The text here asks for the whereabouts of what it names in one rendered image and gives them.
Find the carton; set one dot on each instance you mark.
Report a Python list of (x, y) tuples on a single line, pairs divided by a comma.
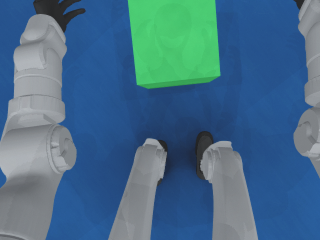
[(175, 42)]

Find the right robot thigh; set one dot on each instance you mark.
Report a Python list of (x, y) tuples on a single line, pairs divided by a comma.
[(233, 217)]

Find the robot left forearm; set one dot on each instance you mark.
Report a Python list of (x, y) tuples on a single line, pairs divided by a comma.
[(37, 76)]

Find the robot thigh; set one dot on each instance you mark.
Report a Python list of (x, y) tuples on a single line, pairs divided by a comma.
[(134, 216), (233, 217)]

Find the robot left hand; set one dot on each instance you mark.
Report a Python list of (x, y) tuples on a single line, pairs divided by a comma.
[(55, 9)]

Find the robot left upper arm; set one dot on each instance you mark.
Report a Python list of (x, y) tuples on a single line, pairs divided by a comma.
[(33, 160)]

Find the robot right forearm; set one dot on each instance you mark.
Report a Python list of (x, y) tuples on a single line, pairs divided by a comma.
[(309, 27)]

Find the robot right upper arm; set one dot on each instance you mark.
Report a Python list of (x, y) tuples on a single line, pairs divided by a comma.
[(307, 136)]

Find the left robot thigh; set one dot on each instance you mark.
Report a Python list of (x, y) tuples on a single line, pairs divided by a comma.
[(134, 216)]

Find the robot right hand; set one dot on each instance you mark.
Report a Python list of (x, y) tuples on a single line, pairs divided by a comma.
[(299, 3)]

